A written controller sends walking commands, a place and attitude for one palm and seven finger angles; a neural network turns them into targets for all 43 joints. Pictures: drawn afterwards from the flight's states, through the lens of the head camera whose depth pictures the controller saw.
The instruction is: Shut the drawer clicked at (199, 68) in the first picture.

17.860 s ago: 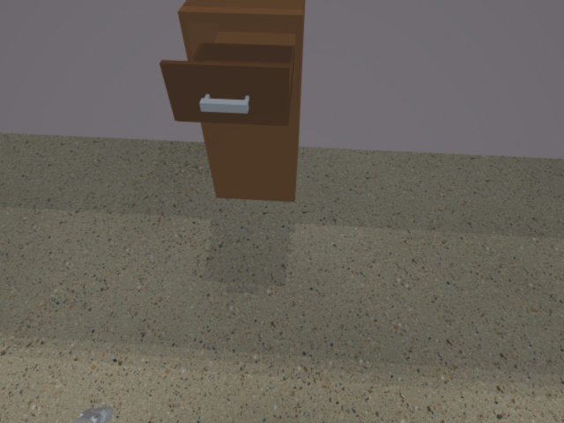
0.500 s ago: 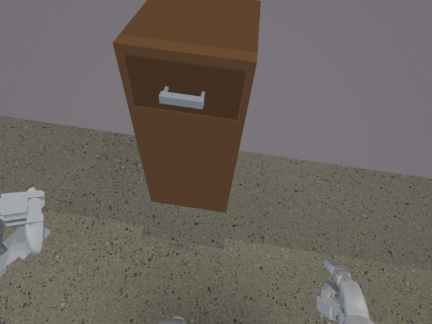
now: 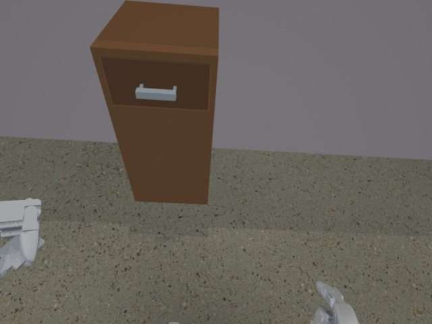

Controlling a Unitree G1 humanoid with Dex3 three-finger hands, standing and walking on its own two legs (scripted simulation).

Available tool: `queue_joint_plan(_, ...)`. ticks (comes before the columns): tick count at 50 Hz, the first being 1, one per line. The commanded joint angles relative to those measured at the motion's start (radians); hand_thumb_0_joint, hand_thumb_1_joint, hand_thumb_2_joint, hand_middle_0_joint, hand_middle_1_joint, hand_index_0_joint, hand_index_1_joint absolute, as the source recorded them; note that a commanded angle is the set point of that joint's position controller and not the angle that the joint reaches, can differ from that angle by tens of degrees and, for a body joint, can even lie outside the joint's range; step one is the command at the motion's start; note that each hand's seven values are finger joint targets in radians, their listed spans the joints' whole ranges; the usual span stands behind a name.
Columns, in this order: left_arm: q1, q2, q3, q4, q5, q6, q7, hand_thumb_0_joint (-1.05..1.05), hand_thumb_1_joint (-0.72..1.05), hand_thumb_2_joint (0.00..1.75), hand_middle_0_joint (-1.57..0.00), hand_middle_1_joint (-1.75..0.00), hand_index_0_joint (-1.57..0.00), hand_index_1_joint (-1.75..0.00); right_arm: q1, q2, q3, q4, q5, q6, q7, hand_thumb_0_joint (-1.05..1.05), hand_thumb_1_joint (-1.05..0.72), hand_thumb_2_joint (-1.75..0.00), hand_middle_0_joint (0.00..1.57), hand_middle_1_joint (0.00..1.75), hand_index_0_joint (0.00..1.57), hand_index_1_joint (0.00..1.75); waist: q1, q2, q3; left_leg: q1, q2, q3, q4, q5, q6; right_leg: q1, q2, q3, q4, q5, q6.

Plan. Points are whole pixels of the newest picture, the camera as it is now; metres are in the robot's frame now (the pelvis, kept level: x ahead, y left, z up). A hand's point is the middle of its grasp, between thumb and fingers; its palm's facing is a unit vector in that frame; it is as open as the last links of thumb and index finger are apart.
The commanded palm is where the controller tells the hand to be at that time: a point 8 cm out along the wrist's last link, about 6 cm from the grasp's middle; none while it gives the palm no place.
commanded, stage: stop stepping back and stand still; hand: left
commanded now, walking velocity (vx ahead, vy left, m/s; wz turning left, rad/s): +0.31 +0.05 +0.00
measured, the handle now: (157, 90) +0.82 +0.24 -0.03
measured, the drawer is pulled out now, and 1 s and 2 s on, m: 0.00 0.00 0.00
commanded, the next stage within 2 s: let the arm hang, fingers relaxed in 0.50 s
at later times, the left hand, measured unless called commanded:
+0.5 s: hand out of the picture +0.13 +0.26 +0.16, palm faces +0.45 -0.80 -0.40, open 3.3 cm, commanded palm +0.08 +0.29 +0.18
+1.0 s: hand out of the picture -0.11 +0.19 -0.18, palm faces +0.14 -0.97 -0.21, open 3.6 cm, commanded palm none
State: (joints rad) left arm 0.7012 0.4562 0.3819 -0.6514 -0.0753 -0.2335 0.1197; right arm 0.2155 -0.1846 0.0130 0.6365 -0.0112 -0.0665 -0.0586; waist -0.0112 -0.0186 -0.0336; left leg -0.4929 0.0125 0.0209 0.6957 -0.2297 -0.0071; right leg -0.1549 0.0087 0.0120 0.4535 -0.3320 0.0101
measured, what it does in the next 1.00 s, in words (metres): steps on the spot: left foot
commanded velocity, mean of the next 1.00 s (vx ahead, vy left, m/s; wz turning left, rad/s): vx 0.02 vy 0.00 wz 0.00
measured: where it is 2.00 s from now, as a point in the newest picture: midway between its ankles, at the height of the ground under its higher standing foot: outside the picture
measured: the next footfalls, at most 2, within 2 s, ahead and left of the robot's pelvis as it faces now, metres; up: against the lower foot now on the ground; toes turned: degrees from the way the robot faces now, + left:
left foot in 0.04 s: +0.05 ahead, +0.11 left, +0.00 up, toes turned +3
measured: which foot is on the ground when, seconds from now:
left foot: up 0.00-0.02, down 0.04-1.00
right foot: down 0.00-1.00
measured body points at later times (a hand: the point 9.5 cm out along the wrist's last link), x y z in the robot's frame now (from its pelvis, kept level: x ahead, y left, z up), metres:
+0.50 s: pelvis -0.04 +0.00 +0.00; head -0.05 +0.01 +0.45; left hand +0.10 +0.30 +0.18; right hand +0.13 -0.22 -0.08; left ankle +0.01 +0.11 -0.73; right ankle -0.05 -0.12 -0.73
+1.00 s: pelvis -0.06 +0.00 +0.00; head -0.04 +0.03 +0.45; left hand -0.11 +0.25 -0.16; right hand -0.03 -0.24 -0.14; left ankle +0.01 +0.11 -0.73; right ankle -0.05 -0.12 -0.73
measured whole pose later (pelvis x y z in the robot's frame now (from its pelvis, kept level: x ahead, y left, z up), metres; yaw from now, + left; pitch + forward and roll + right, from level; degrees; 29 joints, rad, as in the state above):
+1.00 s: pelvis -0.06 +0.00 +0.00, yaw +6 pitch -1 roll -2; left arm 0.37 0.24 0.04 1.01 0.02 0.05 0.02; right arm 0.31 -0.18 0.00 1.02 -0.03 0.05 -0.02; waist 0.01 -0.04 0.07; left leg -0.34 -0.02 -0.05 0.52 -0.16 0.02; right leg -0.19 0.00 -0.09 0.49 -0.28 -0.01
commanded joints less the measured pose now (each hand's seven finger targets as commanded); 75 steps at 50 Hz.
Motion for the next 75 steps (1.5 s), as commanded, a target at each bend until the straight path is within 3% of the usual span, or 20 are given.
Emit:
queue_joint_plan(1,-0.083,0.077,0.095,-0.059,0.019,-0.029,0.048,0.0,0.9,0.9,-1.4,-1.6,-1.4,-1.6,-0.112,-0.146,-0.049,-0.153,0.023,-0.089,-0.039,0.0,-0.9,-0.9,0.2,0.3,0.2,0.3,-0.012,0.018,0.046,0.287,0.052,-0.054,-0.278,-0.009,0.038,-0.232,-0.139,0.004,-0.12,-0.054,-0.052)
queue_joint_plan(3,-0.122,0.094,0.095,-0.077,0.024,-0.042,0.044,0.0,0.9,0.9,-1.4,-1.6,-1.4,-1.6,-0.111,-0.177,-0.06,-0.168,0.025,-0.11,-0.05,0.0,-0.9,-0.9,0.2,0.3,0.2,0.3,0.003,0.044,0.036,0.28,0.105,-0.137,-0.325,0.071,0.07,-0.154,-0.063,-0.013,-0.042,0.081,-0.014)
queue_joint_plan(5,-0.132,0.092,0.092,-0.134,0.03,-0.059,0.039,0.0,0.9,0.9,-1.4,-1.6,-1.4,-1.6,-0.091,-0.156,-0.045,-0.153,0.007,-0.122,-0.048,0.0,-0.9,-0.9,0.2,0.3,0.2,0.3,-0.009,0.26,-0.014,0.274,0.157,-0.324,-0.498,-0.136,0.063,-0.136,-0.002,-0.067,0.124,-0.049,-0.006)
queue_joint_plan(6,-0.138,0.088,0.085,-0.144,0.038,-0.061,0.04,0.0,0.9,0.9,-1.4,-1.6,-1.4,-1.6,-0.096,-0.151,-0.044,-0.155,0.001,-0.127,-0.044,0.0,-0.9,-0.9,0.2,0.3,0.2,0.3,-0.002,0.267,0.004,0.223,0.183,-0.375,-0.557,-0.248,0.078,-0.122,0.007,-0.048,0.167,-0.093,-0.01)
queue_joint_plan(8,-0.119,0.097,0.094,-0.162,0.046,-0.06,0.043,0.0,0.9,0.9,-1.4,-1.6,-1.4,-1.6,-0.104,-0.146,-0.045,-0.16,0.001,-0.135,-0.035,0.0,-0.9,-0.9,0.2,0.3,0.2,0.3,0.011,0.228,-0.003,0.129,0.169,-0.315,-0.561,-0.346,0.093,-0.023,0.0,-0.051,0.096,-0.1,-0.022)
queue_joint_plan(10,-0.049,0.088,0.095,-0.134,0.046,-0.053,0.041,0.0,0.9,0.9,-1.4,-1.6,-1.4,-1.6,-0.102,-0.146,-0.049,-0.166,0.0,-0.126,-0.026,0.0,-0.9,-0.9,0.2,0.3,0.2,0.3,0.012,0.146,-0.013,0.073,0.084,-0.186,-0.447,-0.281,0.055,0.063,-0.019,-0.03,-0.075,-0.086,-0.037)
queue_joint_plan(13,-0.046,0.092,0.109,-0.102,0.027,-0.05,0.041,0.0,0.9,0.9,-1.4,-1.6,-1.4,-1.6,-0.087,-0.144,-0.071,-0.152,0.004,-0.094,-0.015,0.0,-0.9,-0.9,0.2,0.3,0.2,0.3,0.003,-0.148,0.044,0.132,-0.019,-0.052,0.068,-0.08,0.0,-0.235,-0.277,0.285,-0.326,-0.35,-0.168)
queue_joint_plan(15,-0.099,0.066,0.094,-0.069,0.027,-0.048,0.046,0.0,0.9,0.9,-1.4,-1.6,-1.4,-1.6,-0.068,-0.134,-0.061,-0.135,0.008,-0.087,-0.014,0.0,-0.9,-0.9,0.2,0.3,0.2,0.3,-0.016,-0.105,0.06,0.134,0.018,-0.056,0.09,-0.053,0.011,-0.239,-0.28,0.205,-0.256,-0.164,-0.169)
queue_joint_plan(19,-0.168,0.058,0.064,-0.061,0.039,-0.06,0.045,0.0,0.9,0.9,-1.4,-1.6,-1.4,-1.6,-0.099,-0.147,-0.052,-0.142,0.008,-0.114,-0.035,0.0,-0.9,-0.9,0.2,0.3,0.2,0.3,-0.001,0.075,0.059,0.306,0.071,-0.098,-0.297,0.034,0.048,-0.201,-0.092,0.038,-0.098,-0.006,-0.041)
queue_joint_plan(22,-0.176,0.074,0.071,-0.09,0.041,-0.063,0.034,0.0,0.9,0.9,-1.4,-1.6,-1.4,-1.6,-0.103,-0.141,-0.039,-0.146,0.004,-0.129,-0.037,0.0,-0.9,-0.9,0.2,0.3,0.2,0.3,0.003,0.149,0.008,0.271,0.11,-0.193,-0.38,0.062,0.067,-0.099,-0.031,-0.013,-0.008,0.078,-0.004)
queue_joint_plan(24,-0.17,0.067,0.065,-0.118,0.046,-0.066,0.034,0.0,0.9,0.9,-1.4,-1.6,-1.4,-1.6,-0.106,-0.136,-0.035,-0.153,0.003,-0.136,-0.034,0.0,-0.9,-0.9,0.2,0.3,0.2,0.3,0.01,0.132,-0.015,0.24,0.132,-0.23,-0.432,-0.017,0.076,-0.039,-0.018,-0.013,0.008,0.072,0.002)
queue_joint_plan(29,-0.096,0.057,0.07,-0.097,0.044,-0.056,0.036,0.0,0.9,0.9,-1.4,-1.6,-1.4,-1.6,-0.106,-0.135,-0.038,-0.161,-0.001,-0.135,-0.019,0.0,-0.9,-0.9,0.2,0.3,0.2,0.3,0.009,0.07,-0.027,0.237,0.066,-0.126,-0.357,-0.012,0.046,-0.016,-0.048,0.016,-0.111,0.096,-0.014)
queue_joint_plan(30,-0.218,-0.051,-0.269,0.771,0.141,0.129,-0.102,0.0,0.9,0.9,-1.4,-1.6,-1.4,-1.6,-0.133,-0.323,-0.106,0.105,0.011,-0.132,0.064,0.0,-0.9,-0.9,0.2,0.3,0.2,0.3,-0.011,0.039,0.004,0.17,0.07,-0.126,-0.123,0.272,0.046,-0.124,-0.134,0.006,0.029,0.358,-0.043)
queue_joint_plan(32,-0.248,-0.113,-0.283,0.814,0.119,0.212,-0.116,0.0,0.9,0.9,-1.32,-1.51,-1.32,-1.51,-0.012,-0.193,-0.087,0.084,0.016,-0.041,0.063,0.0,-0.9,-0.9,0.2,0.3,0.2,0.3,-0.005,-0.073,-0.111,0.268,0.071,-0.108,-0.084,0.306,0.029,-0.128,-0.137,0.035,0.042,0.345,-0.054)
queue_joint_plan(36,-0.373,-0.098,-0.297,1.023,0.116,0.241,-0.116,0.0,0.9,0.9,-1.16,-1.34,-1.16,-1.34,-0.043,-0.184,-0.06,0.085,-0.009,0.027,0.056,0.0,-0.9,-0.9,0.2,0.3,0.2,0.3,0.001,-0.181,0.003,0.178,0.043,-0.148,-0.104,0.161,0.06,-0.17,-0.129,0.016,0.007,0.08,-0.077)
queue_joint_plan(41,-0.401,-0.105,-0.325,1.347,0.101,0.259,-0.107,0.0,0.9,0.9,-0.96,-1.12,-0.96,-1.12,-0.049,-0.152,-0.04,0.176,-0.024,0.066,0.049,0.0,-0.9,-0.9,0.2,0.3,0.2,0.3,0.018,0.139,0.097,0.127,0.051,-0.201,-0.276,0.017,0.062,-0.13,-0.085,0.016,-0.013,-0.056,-0.067)
queue_joint_plan(46,-0.309,-0.147,-0.322,1.572,0.094,0.25,-0.107,0.0,0.9,0.9,-0.76,-0.91,-0.76,-0.91,0.015,-0.129,-0.044,0.266,-0.019,0.072,0.031,0.0,-0.9,-0.9,0.2,0.3,0.2,0.3,0.036,0.248,0.024,0.144,0.065,-0.231,-0.382,-0.156,0.069,-0.015,-0.066,-0.01,-0.033,-0.028,-0.068)
queue_joint_plan(55,-0.265,-0.163,-0.353,1.738,0.085,0.237,-0.098,0.0,0.9,0.9,-0.4,-0.52,-0.4,-0.52,0.155,-0.079,-0.048,0.401,-0.004,0.086,0.027,0.0,-0.9,-0.9,0.2,0.3,0.2,0.3,0.004,0.014,0.101,0.256,0.044,-0.164,-0.308,-0.06,0.057,-0.14,-0.111,0.007,-0.148,-0.108,-0.088)
queue_joint_plan(60,-0.248,-0.183,-0.356,1.775,0.085,0.239,-0.091,0.0,0.9,0.9,-0.2,-0.3,-0.2,-0.3,0.183,-0.049,-0.045,0.44,-0.005,0.088,0.026,0.0,-0.9,-0.9,0.2,0.3,0.2,0.3,0.002,0.012,0.142,0.248,0.042,-0.159,-0.309,-0.066,0.056,-0.173,-0.109,0.003,-0.142,-0.144,-0.089)
queue_joint_plan(75,-0.275,-0.241,-0.344,1.761,0.086,0.233,-0.078,0.0,0.9,0.9,-0.2,-0.3,-0.2,-0.3,0.175,0.019,-0.044,0.468,-0.009,0.076,0.022,0.0,-0.9,-0.9,0.2,0.3,0.2,0.3,0.012,0.025,0.17,0.21,0.032,-0.135,-0.304,0.032,0.048,-0.122,-0.11,-0.007,-0.119,-0.049,-0.08)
